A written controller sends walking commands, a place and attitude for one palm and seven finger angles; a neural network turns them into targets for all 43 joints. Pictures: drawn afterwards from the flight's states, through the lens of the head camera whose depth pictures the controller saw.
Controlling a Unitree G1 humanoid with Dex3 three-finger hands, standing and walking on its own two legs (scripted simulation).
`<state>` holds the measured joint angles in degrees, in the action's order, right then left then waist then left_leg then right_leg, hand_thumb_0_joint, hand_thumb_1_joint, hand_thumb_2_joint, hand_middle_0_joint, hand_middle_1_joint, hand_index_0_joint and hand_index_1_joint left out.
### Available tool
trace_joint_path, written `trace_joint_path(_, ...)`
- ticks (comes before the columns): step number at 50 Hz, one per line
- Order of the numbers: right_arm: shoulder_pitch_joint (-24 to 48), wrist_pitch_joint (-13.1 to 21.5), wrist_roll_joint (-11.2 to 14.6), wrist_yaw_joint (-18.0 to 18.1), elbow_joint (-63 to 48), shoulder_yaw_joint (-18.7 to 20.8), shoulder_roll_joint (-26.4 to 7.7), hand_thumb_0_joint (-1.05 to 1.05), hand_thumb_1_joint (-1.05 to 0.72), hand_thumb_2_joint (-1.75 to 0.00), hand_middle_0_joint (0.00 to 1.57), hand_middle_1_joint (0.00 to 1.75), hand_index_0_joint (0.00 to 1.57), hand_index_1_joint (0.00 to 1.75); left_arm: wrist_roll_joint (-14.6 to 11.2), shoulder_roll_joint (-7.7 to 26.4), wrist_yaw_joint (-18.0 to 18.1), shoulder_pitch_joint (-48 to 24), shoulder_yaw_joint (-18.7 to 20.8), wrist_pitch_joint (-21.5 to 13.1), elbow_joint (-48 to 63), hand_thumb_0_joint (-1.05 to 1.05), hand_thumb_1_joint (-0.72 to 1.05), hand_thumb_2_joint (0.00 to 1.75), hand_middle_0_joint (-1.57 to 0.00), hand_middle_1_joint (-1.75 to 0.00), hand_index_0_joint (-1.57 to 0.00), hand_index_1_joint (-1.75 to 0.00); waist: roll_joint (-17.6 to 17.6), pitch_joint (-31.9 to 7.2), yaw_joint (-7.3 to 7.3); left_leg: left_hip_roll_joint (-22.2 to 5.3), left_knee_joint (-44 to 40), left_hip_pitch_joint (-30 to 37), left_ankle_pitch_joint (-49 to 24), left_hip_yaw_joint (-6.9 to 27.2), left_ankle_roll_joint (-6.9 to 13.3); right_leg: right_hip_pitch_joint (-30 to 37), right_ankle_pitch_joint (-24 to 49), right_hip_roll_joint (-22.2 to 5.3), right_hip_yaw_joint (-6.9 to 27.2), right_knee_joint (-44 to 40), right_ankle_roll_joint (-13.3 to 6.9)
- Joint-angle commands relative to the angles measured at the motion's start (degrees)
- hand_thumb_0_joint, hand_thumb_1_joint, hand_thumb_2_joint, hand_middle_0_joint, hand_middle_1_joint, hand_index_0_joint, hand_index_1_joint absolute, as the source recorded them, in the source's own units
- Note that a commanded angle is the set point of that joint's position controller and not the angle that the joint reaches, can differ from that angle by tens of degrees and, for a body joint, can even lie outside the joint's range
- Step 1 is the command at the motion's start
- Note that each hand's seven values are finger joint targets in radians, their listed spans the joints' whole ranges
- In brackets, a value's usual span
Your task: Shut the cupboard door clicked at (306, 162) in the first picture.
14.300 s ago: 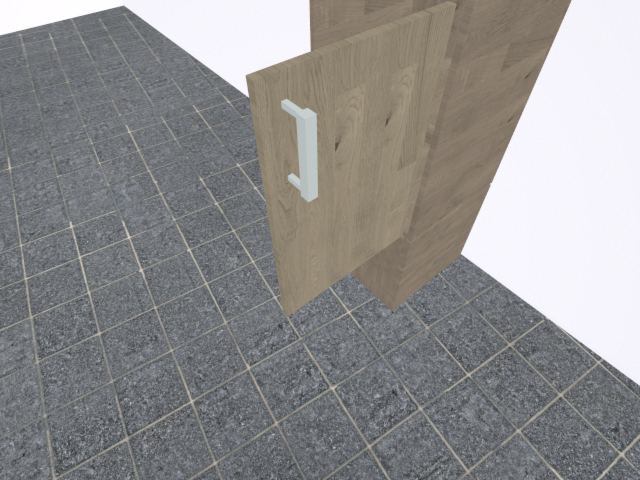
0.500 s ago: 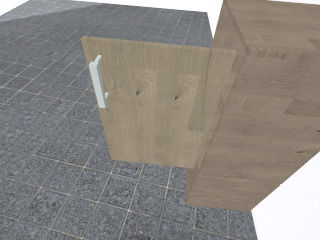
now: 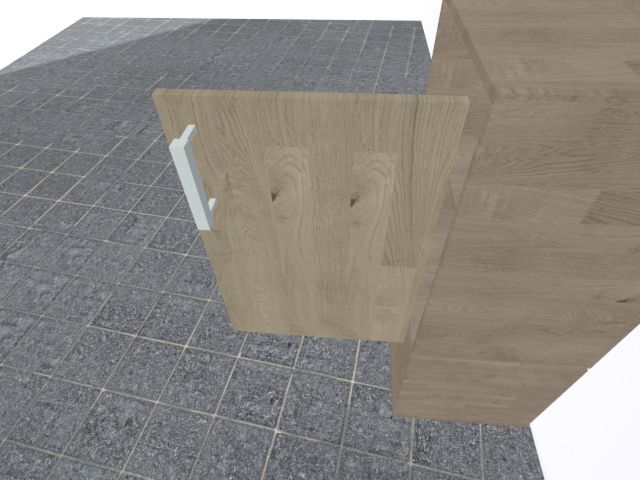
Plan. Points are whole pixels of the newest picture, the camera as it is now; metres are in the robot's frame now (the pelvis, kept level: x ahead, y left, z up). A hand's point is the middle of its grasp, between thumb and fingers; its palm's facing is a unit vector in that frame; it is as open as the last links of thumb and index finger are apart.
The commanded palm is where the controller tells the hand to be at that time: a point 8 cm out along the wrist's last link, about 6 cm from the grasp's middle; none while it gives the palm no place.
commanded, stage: come to a stop and stand still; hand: left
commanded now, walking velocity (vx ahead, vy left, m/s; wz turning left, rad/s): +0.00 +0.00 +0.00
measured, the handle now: (198, 179) +0.48 +0.21 +0.13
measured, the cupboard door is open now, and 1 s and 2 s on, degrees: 90 90 90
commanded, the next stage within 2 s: look again from close up in 0.58 s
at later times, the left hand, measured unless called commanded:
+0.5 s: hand out of the picture +0.02 +0.15 -0.17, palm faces -0.01 -0.98 -0.19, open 7.3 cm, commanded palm none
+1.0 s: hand out of the picture +0.01 +0.14 -0.17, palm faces +0.01 -0.98 -0.18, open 7.4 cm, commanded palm none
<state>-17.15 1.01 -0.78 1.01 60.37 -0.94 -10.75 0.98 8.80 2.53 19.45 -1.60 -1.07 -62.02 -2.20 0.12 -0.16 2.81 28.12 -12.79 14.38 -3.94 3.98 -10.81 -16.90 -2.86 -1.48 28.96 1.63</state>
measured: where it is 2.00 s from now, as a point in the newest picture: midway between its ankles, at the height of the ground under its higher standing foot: outside the picture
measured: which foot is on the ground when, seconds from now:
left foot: down 0.00-1.00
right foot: down 0.00-1.00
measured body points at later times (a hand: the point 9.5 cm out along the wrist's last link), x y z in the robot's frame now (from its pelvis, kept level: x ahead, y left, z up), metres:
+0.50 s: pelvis +0.02 -0.02 +0.00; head +0.03 -0.02 +0.45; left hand +0.02 +0.20 -0.15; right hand +0.03 -0.25 -0.16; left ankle +0.01 +0.07 -0.74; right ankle -0.01 -0.14 -0.74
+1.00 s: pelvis +0.03 -0.03 +0.01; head +0.04 -0.03 +0.46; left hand +0.01 +0.19 -0.16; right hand +0.03 -0.25 -0.15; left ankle +0.01 +0.07 -0.74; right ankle -0.01 -0.14 -0.74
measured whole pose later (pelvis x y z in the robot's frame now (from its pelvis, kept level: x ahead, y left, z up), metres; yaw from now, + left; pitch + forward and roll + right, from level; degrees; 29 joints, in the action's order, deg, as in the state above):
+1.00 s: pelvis +0.03 -0.03 +0.01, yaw -1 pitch -1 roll +0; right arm -14.9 1.1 -0.5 1.9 65.6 -1.4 -8.6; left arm 0.6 8.3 2.5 17.8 -1.5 -0.9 -63.5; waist 0.8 2.7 -0.7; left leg 0.7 23.4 -8.0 14.3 -3.6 1.4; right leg -6.3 -16.8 -0.5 -1.7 24.2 -0.5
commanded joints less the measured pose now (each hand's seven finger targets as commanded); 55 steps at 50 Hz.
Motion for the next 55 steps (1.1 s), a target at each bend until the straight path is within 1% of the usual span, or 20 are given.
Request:
trace_joint_path(1, -1.82, 1.26, 0.20, -0.04, -2.13, 0.69, -5.02, 0.00, -0.90, -0.90, 0.20, 0.30, 0.20, 0.30, -0.12, 5.72, -0.06, 2.23, 1.12, -0.80, 1.89, 0.00, 0.90, 0.90, -0.20, -0.30, -0.20, -0.30, 5.08, 5.49, 0.29, -7.55, -8.33, -1.62, -4.72, 8.27, -0.85, -2.78, 4.63, -2.92, 4.50, -5.74, -3.98)
trace_joint_path(3, -1.80, 1.38, 0.21, -0.01, -1.66, 0.62, -5.24, 0.00, -0.90, -0.90, 0.20, 0.30, 0.20, 0.30, -0.18, 6.14, -0.06, 1.98, 1.23, -0.75, 1.93, 0.00, 0.90, 0.90, -0.20, -0.30, -0.20, -0.30, 4.53, 4.03, 0.20, -7.70, -8.17, -0.27, -6.57, 8.04, -0.93, -1.93, 5.72, -3.05, 4.49, -5.68, -3.73)
trace_joint_path(7, -1.08, 1.39, 0.18, 0.10, -0.78, 0.55, -5.03, 0.00, -0.90, -0.90, 0.20, 0.30, 0.20, 0.30, -0.29, 6.71, -0.06, 1.82, 1.35, -0.77, 1.79, 0.00, 0.90, 0.90, -0.20, -0.30, -0.20, -0.30, 3.53, 3.02, 0.01, -7.63, -7.51, 1.27, -9.12, 7.13, -1.13, -0.86, 8.55, -3.48, 4.81, -6.11, -3.74)
trace_joint_path(8, -1.00, 1.35, 0.23, 0.16, -0.46, 0.54, -5.03, 0.00, -0.90, -0.90, 0.20, 0.30, 0.20, 0.30, -0.27, 6.70, -0.07, 1.50, 1.37, -0.74, 1.70, 0.00, 0.90, 0.90, -0.20, -0.30, -0.20, -0.30, 3.93, 3.31, 0.08, -7.70, -7.53, 1.37, -9.41, 7.11, -1.20, -0.91, 8.85, -3.44, 4.91, -6.31, -3.74)
trace_joint_path(9, -1.14, 1.36, 0.21, 0.17, -0.13, 0.47, -5.06, 0.00, -0.90, -0.90, 0.20, 0.30, 0.20, 0.30, -0.30, 6.66, -0.09, 1.30, 1.33, -0.69, 1.62, 0.00, 0.90, 0.90, -0.20, -0.30, -0.20, -0.30, 3.50, 2.82, 0.08, -7.82, -7.64, 1.73, -9.97, 7.05, -1.22, -0.50, 9.26, -3.42, 4.86, -6.24, -3.71)
trace_joint_path(10, -0.93, 1.36, 0.23, 0.21, 0.06, 0.45, -4.67, 0.00, -0.90, -0.90, 0.20, 0.30, 0.20, 0.30, -0.28, 6.73, -0.10, 1.32, 1.39, -0.69, 1.65, 0.00, 0.90, 0.90, -0.20, -0.30, -0.20, -0.30, 2.97, 3.35, -0.10, -7.82, -7.64, 1.56, -10.38, 6.77, -1.15, -0.30, 9.94, -3.34, 4.67, -6.39, -3.75)
trace_joint_path(15, -0.56, 1.28, 0.25, 0.41, 1.14, 0.45, -4.19, 0.00, -0.90, -0.90, 0.20, 0.30, 0.20, 0.30, -0.27, 6.63, -0.04, 1.27, 1.46, -0.62, 1.26, 0.00, 0.90, 0.90, -0.20, -0.30, -0.20, -0.30, 2.70, 3.36, -0.23, -8.03, -7.38, 2.50, -11.76, 6.29, -1.35, 0.37, 12.07, -3.41, 4.85, -6.87, -3.73)
trace_joint_path(17, -0.56, 1.24, 0.24, 0.48, 1.50, 0.47, -4.35, 0.00, -0.90, -0.90, 0.20, 0.30, 0.20, 0.30, -0.34, 6.63, 0.00, 1.20, 1.40, -0.57, 0.98, 0.00, 0.90, 0.90, -0.20, -0.30, -0.20, -0.30, 1.98, 2.69, -0.14, -8.15, -7.41, 3.18, -12.19, 6.20, -1.55, 0.58, 12.57, -3.60, 5.10, -6.77, -3.75)
trace_joint_path(19, -0.66, 1.21, 0.30, 0.52, 1.79, 0.45, -4.24, 0.00, -0.90, -0.90, 0.20, 0.30, 0.20, 0.30, -0.30, 6.69, 0.00, 1.09, 1.43, -0.57, 0.81, 0.00, 0.90, 0.90, -0.20, -0.30, -0.20, -0.30, 2.73, 2.48, -0.14, -8.22, -7.25, 3.40, -12.75, 6.04, -1.67, 1.21, 13.54, -3.70, 4.85, -6.92, -3.67)
trace_joint_path(20, -0.40, 1.16, 0.35, 0.58, 1.90, 0.41, -3.93, 0.00, -0.90, -0.90, 0.20, 0.30, 0.20, 0.30, -0.32, 6.49, -0.05, 1.36, 1.36, -0.59, 0.65, 0.00, 0.90, 0.90, -0.20, -0.30, -0.20, -0.30, 3.56, 3.52, -0.24, -8.22, -7.40, 3.19, -12.16, 5.98, -1.54, 0.79, 13.83, -3.53, 4.96, -7.22, -3.70)
trace_joint_path(24, -0.52, 0.98, 0.32, 0.57, 2.33, 0.44, -4.08, 0.00, -0.90, -0.90, 0.20, 0.30, 0.20, 0.30, -0.38, 6.35, -0.02, 1.35, 1.29, -0.48, 0.37, 0.00, 0.90, 0.90, -0.20, -0.30, -0.20, -0.30, 2.63, 3.11, -0.09, -8.29, -7.64, 3.77, -11.44, 5.81, -1.80, 0.85, 12.73, -3.68, 4.97, -7.59, -3.66)
trace_joint_path(26, -0.53, 0.95, 0.35, 0.62, 2.58, 0.45, -3.77, 0.00, -0.90, -0.90, 0.20, 0.30, 0.20, 0.30, -0.33, 6.18, -0.04, 1.53, 1.32, -0.42, 0.28, 0.00, 0.90, 0.90, -0.20, -0.30, -0.20, -0.30, 2.87, 4.35, -0.18, -8.15, -7.92, 3.01, -10.69, 5.86, -1.76, 0.68, 12.15, -3.60, 4.99, -7.94, -3.69)
trace_joint_path(29, -0.77, 0.95, 0.34, 0.69, 2.76, 0.47, -3.68, 0.00, -0.90, -0.90, 0.20, 0.30, 0.20, 0.30, -0.40, 5.91, -0.03, 1.83, 1.29, -0.44, -0.03, 0.00, 0.90, 0.90, -0.20, -0.30, -0.20, -0.30, 2.41, 3.19, -0.13, -8.31, -7.80, 4.21, -11.75, 5.89, -1.75, 0.97, 12.63, -3.59, 5.04, -7.99, -3.71)
trace_joint_path(36, -0.86, 0.96, 0.36, 0.83, 3.19, 0.57, -3.44, 0.00, -0.90, -0.90, 0.20, 0.30, 0.20, 0.30, -0.38, 5.70, 0.03, 2.50, 1.31, -0.54, -0.30, 0.00, 0.90, 0.90, -0.20, -0.30, -0.20, -0.30, 3.42, 2.81, -0.17, -8.33, -7.45, 4.70, -13.15, 5.64, -1.83, 1.80, 15.41, -3.82, 4.88, -7.96, -3.78)
trace_joint_path(38, -0.96, 0.94, 0.40, 0.84, 3.30, 0.56, -3.22, 0.00, -0.90, -0.90, 0.20, 0.30, 0.20, 0.30, -0.40, 5.56, 0.06, 2.65, 1.27, -0.51, -0.44, 0.00, 0.90, 0.90, -0.20, -0.30, -0.20, -0.30, 2.67, 2.89, -0.20, -8.36, -7.64, 4.90, -13.02, 5.73, -1.85, 1.64, 14.80, -3.81, 5.02, -8.14, -3.79)
trace_joint_path(45, -1.13, 0.85, 0.43, 0.97, 3.58, 0.48, -2.59, 0.00, -0.90, -0.90, 0.20, 0.30, 0.20, 0.30, -0.37, 5.21, 0.03, 3.08, 1.32, -0.38, -0.56, 0.00, 0.90, 0.90, -0.20, -0.30, -0.20, -0.30, 2.85, 4.50, -0.36, -8.47, -8.16, 4.51, -12.85, 5.72, -1.72, 1.47, 14.13, -3.63, 4.66, -8.71, -3.77)
trace_joint_path(46, -1.22, 0.81, 0.38, 0.96, 3.55, 0.50, -2.95, 0.00, -0.90, -0.90, 0.20, 0.30, 0.20, 0.30, -0.37, 5.23, 0.06, 2.96, 1.30, -0.37, -0.72, 0.00, 0.90, 0.90, -0.20, -0.30, -0.20, -0.30, 3.14, 4.36, -0.28, -8.41, -8.03, 4.53, -12.75, 5.74, -1.83, 1.47, 14.05, -3.70, 4.75, -8.60, -3.76)
trace_joint_path(47, -1.25, 0.86, 0.38, 0.97, 3.52, 0.57, -2.88, 0.00, -0.90, -0.90, 0.20, 0.30, 0.20, 0.30, -0.37, 5.20, 0.08, 2.94, 1.36, -0.36, -0.67, 0.00, 0.90, 0.90, -0.20, -0.30, -0.20, -0.30, 2.41, 3.90, -0.25, -8.41, -8.04, 4.83, -13.25, 5.75, -1.88, 1.63, 14.31, -3.73, 4.84, -8.52, -3.78)
trace_joint_path(48, -1.39, 0.86, 0.38, 0.96, 3.56, 0.51, -2.91, 0.00, -0.90, -0.90, 0.20, 0.30, 0.20, 0.30, -0.38, 5.21, 0.07, 2.96, 1.36, -0.39, -0.67, 0.00, 0.90, 0.90, -0.20, -0.30, -0.20, -0.30, 2.95, 3.78, -0.28, -8.49, -8.14, 4.93, -13.18, 5.71, -1.88, 1.71, 14.23, -3.72, 4.75, -8.48, -3.75)
trace_joint_path(55, -1.59, 0.88, 0.38, 1.06, 3.65, 0.47, -2.43, 0.00, -0.90, -0.90, 0.20, 0.30, 0.20, 0.30, -0.38, 5.08, 0.00, 3.15, 1.46, -0.31, -0.58, 0.00, 0.90, 0.90, -0.20, -0.30, -0.20, -0.30, 2.91, 4.54, -0.43, -8.45, -8.44, 4.66, -13.35, 5.82, -1.75, 1.77, 13.96, -3.61, 4.56, -8.91, -3.85)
